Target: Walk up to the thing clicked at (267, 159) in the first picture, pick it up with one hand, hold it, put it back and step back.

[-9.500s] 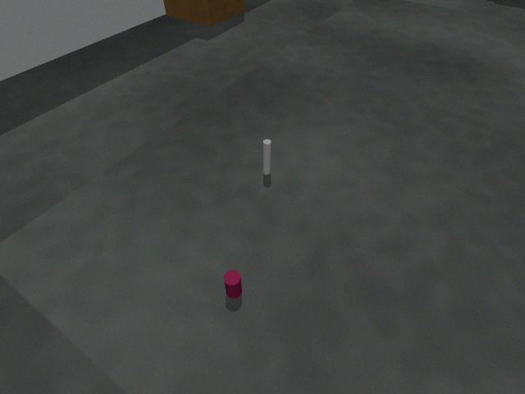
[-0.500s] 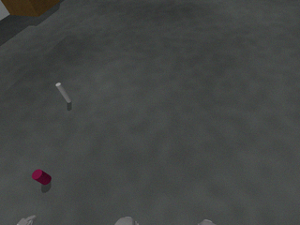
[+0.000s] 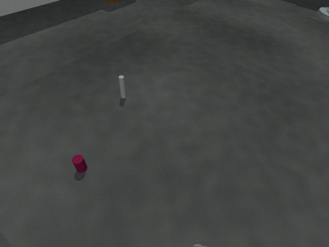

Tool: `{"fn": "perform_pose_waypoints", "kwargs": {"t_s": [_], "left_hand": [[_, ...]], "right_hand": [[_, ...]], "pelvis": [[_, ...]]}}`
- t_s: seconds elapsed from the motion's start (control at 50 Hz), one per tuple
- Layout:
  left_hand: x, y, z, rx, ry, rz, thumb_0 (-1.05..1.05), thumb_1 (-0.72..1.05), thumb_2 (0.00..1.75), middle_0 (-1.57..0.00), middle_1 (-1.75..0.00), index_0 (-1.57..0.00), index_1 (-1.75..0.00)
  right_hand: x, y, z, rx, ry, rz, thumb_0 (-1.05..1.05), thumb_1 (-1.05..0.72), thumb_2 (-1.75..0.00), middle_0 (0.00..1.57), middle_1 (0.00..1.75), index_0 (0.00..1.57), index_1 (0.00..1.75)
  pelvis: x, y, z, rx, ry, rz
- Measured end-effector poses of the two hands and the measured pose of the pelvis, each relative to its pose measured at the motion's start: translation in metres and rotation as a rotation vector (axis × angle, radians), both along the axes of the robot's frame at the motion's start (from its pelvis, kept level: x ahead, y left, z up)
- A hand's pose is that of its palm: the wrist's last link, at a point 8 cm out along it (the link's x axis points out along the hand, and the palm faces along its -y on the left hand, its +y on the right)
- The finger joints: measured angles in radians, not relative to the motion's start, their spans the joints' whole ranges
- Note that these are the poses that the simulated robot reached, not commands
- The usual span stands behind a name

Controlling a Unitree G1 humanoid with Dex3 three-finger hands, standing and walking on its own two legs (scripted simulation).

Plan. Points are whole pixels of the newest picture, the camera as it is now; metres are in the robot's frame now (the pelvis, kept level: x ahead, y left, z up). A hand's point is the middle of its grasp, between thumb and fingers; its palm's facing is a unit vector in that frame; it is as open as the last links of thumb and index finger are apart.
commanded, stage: walk up
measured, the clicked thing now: (122, 87) +1.44 +0.32 -0.65
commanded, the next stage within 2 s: stand in 0.98 s
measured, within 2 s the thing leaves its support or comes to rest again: neither
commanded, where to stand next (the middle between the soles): +0.12 -0.04 m, yaw +6 degrees
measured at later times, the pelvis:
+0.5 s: pelvis +0.04 -0.02 -0.01, yaw +6 degrees
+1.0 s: pelvis +0.03 -0.03 +0.01, yaw +8 degrees
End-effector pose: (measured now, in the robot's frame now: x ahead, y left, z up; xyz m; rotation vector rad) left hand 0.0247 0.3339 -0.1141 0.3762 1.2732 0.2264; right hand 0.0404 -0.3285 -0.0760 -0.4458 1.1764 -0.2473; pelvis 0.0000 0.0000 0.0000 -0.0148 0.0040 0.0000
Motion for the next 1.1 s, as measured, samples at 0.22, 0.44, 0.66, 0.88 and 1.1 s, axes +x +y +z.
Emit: {"fn": "perform_pose_waypoints", "kwargs": {"t_s": [0.22,0.44,0.66,0.88,1.1], "left_hand": [[0.03,-0.031,0.001,0.007,-0.066,0.023,0.01,0.9,0.9,-0.2,-0.3,-0.2,-0.3],[0.077,-0.045,0.006,-0.022,-0.197,0.023,0.01,0.9,0.9,-0.21,-0.3,-0.2,-0.3],[0.077,-0.045,0.007,-0.026,-0.173,0.068,0.01,0.9,0.9,-0.21,-0.3,-0.2,-0.3],[0.056,-0.047,0.008,-0.043,-0.14,0.128,0.01,0.9,0.9,-0.2,-0.3,-0.2,-0.3],[0.028,-0.058,0.01,-0.053,-0.062,0.155,0.01,0.9,0.9,-0.2,-0.3,-0.2,-0.3]], "right_hand": [[0.074,0.004,-0.029,0.069,-0.066,0.083,0.01,-0.9,-0.9,0.21,0.3,0.21,0.3],[0.112,0.011,-0.035,0.099,-0.1,0.122,0.01,-0.9,-0.9,0.21,0.3,0.21,0.3],[0.126,0.007,-0.025,0.087,-0.047,0.13,0.01,-0.9,-0.9,0.21,0.3,0.21,0.3],[0.135,0.018,-0.019,0.107,-0.042,0.153,0.01,-0.9,-0.9,0.21,0.3,0.21,0.3],[0.133,0.02,-0.015,0.135,-0.039,0.141,0.01,-0.9,-0.9,0.21,0.3,0.21,0.3]], "pelvis": [[0.022,-0.019,-0.009,-0.017,-0.009,0.031],[0.037,-0.019,-0.01,0.022,-0.031,0.093],[0.043,-0.027,0.0,0.004,-0.031,0.127],[0.038,-0.029,0.009,0.005,-0.053,0.144],[0.031,-0.035,0.018,0.011,-0.062,0.132]]}}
